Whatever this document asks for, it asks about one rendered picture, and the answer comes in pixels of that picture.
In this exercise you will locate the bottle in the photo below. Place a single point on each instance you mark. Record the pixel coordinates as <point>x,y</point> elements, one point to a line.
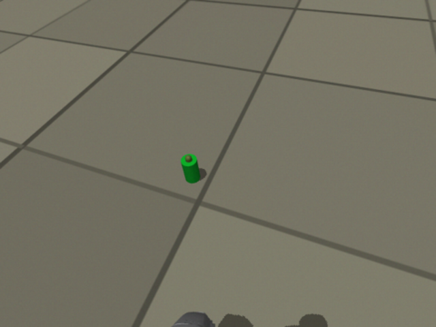
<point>190,168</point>

